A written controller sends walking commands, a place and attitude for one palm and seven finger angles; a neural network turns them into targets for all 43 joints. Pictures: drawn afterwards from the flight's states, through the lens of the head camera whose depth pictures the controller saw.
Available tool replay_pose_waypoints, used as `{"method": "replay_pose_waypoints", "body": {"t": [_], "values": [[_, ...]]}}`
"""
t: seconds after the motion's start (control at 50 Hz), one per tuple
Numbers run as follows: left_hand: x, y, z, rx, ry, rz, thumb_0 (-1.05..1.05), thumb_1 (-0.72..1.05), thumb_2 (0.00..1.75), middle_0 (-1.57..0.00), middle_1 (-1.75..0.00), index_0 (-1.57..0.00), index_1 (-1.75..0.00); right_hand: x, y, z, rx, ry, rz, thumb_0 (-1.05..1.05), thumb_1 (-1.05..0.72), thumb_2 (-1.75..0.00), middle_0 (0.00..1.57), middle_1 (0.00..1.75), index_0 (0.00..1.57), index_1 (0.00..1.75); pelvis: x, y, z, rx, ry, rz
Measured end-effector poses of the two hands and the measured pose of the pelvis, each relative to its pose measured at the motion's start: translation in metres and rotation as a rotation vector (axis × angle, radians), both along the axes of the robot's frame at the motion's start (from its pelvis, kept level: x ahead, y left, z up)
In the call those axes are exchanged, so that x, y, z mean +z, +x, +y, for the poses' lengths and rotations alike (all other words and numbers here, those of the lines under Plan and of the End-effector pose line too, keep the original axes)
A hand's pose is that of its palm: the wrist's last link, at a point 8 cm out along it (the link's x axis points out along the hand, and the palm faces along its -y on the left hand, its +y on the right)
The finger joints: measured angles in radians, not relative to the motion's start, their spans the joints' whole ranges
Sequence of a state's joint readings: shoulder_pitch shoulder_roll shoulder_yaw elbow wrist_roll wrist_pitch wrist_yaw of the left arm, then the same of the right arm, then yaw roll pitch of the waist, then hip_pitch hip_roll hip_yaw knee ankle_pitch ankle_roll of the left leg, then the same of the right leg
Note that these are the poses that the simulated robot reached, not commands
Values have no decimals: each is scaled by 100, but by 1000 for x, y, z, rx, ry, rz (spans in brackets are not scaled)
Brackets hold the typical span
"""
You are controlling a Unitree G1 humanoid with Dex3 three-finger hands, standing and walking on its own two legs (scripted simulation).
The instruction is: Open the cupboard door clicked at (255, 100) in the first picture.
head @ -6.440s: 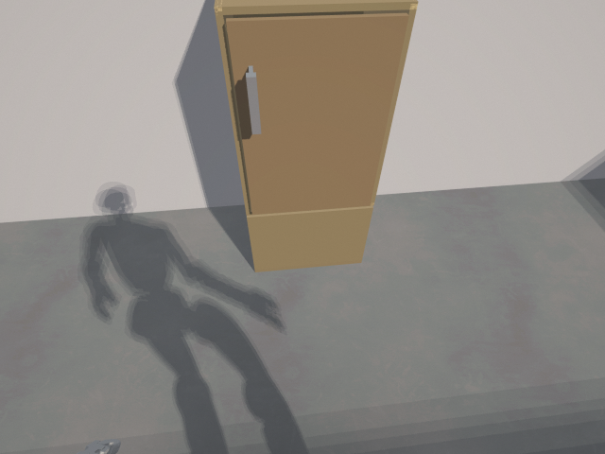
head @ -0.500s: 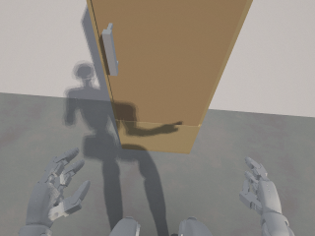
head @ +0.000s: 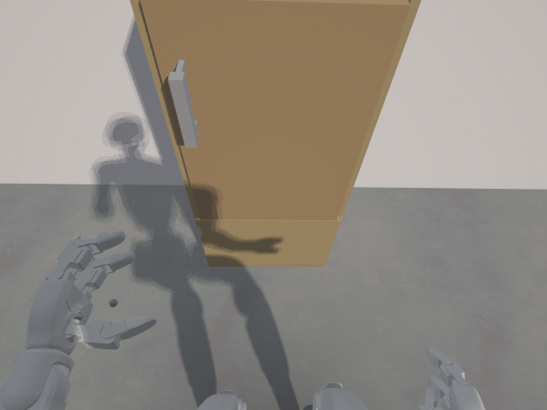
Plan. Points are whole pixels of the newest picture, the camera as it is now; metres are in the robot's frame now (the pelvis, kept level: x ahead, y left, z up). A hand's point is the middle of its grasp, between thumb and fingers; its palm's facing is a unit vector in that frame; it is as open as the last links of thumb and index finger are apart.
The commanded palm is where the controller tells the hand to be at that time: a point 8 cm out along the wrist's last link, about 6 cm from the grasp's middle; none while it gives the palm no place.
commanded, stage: raise the hand with hooked fingers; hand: left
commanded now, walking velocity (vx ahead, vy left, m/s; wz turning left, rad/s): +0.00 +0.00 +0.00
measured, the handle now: (186, 105) +0.60 +0.19 +0.08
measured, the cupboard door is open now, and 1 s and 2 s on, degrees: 0 0 0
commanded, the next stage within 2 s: move the hooked fingers beside the handle in 1.10 s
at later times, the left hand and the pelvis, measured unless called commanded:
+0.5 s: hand (81, 250) +0.30 +0.26 +0.09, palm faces +0.08 -1.00 -0.04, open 13.9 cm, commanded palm +0.27 +0.31 +0.09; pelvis +0.02 +0.00 +0.02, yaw +0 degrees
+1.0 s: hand (87, 238) +0.31 +0.26 +0.09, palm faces +0.08 -1.00 -0.01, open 14.0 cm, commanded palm +0.28 +0.31 +0.10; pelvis +0.01 -0.01 +0.03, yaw -1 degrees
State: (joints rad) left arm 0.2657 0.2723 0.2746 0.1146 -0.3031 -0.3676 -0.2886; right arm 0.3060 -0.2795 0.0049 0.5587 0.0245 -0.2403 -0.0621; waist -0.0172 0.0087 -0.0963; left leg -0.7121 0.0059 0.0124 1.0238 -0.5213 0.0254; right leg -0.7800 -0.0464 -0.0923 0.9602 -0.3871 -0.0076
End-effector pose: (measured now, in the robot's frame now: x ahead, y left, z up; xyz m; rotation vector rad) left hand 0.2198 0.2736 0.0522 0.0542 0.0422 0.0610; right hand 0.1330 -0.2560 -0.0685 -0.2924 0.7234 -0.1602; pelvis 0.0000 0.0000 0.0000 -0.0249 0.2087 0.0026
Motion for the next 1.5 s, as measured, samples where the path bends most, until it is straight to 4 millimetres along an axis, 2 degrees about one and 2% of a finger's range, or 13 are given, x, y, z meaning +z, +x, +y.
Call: {"method": "replay_pose_waypoints", "body": {"t": [0.08,0.18,0.32,0.46,0.64,0.82,1.28,1.38,1.5], "values": [[5,5,7,4,-3,-12,0,-16,45,-27,-98,-27,-98,12,18,0,14,-16,-45,1,-90,-90,20,30,20,30,4,4,1,3,-3,-11],[14,14,15,13,-1,-24,0,-28,40,-28,-105,-28,-106,21,39,10,48,0,-86,1,-90,-90,20,30,20,30,8,8,1,9,-7,-23],[25,29,28,19,-7,-13,-1,-42,34,-29,-115,-29,-115,21,50,26,82,46,-85,1,-90,-90,20,30,20,30,15,13,-1,11,-6,-36],[35,46,39,23,-15,-10,-1,-48,31,-29,-118,-30,-119,16,42,26,78,57,-32,1,-90,-90,20,30,20,31,19,16,-4,10,-4,-43],[47,66,48,21,-28,-25,-1,-50,31,-30,-120,-30,-120,16,22,5,31,22,31,1,-90,-90,20,30,20,31,24,17,-7,2,1,-51],[43,70,40,2,-48,-14,-1,-50,30,-29,-120,-30,-120,21,11,-9,-4,5,42,1,-90,-90,20,30,20,30,27,16,-9,-10,8,-53],[47,64,44,20,-42,-29,-1,-50,30,-30,-120,-30,-120,20,24,9,34,36,9,1,-90,-90,20,30,20,30,27,14,-8,-3,8,-63],[43,73,47,25,-54,-25,-1,-50,30,-30,-120,-30,-120,18,22,5,36,18,27,1,-90,-90,20,30,20,30,26,11,-9,2,6,-57],[43,95,44,0,-55,-34,-1,-50,30,-30,-120,-30,-120,15,11,-1,13,-3,63,1,-90,-90,20,30,20,30,24,9,-8,-2,4,-44]]}}
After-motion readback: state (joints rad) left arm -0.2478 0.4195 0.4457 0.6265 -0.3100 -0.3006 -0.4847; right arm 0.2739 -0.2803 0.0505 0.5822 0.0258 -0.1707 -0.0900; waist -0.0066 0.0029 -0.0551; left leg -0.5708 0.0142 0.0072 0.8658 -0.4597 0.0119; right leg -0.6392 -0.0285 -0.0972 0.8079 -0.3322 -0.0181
